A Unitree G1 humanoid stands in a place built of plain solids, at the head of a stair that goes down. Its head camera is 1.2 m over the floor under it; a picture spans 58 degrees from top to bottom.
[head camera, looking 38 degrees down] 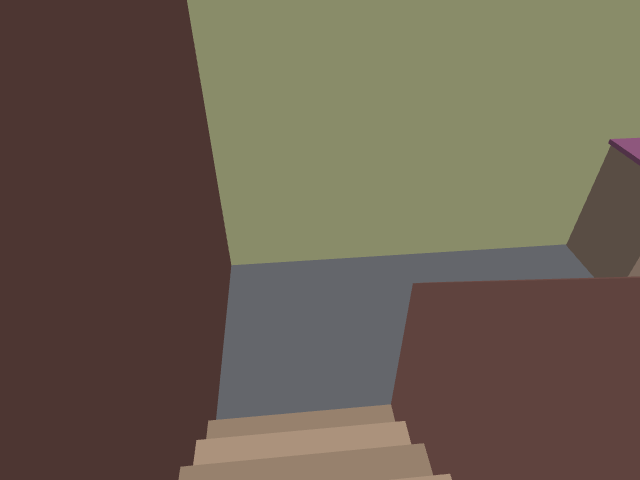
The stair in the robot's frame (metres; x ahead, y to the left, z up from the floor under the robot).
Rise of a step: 0.21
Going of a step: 0.22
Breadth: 1.03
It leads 5 degrees to the left of straight ahead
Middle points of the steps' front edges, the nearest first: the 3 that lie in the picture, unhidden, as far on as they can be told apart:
0.88 0.06 -0.64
1.10 0.09 -0.85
1.32 0.11 -1.06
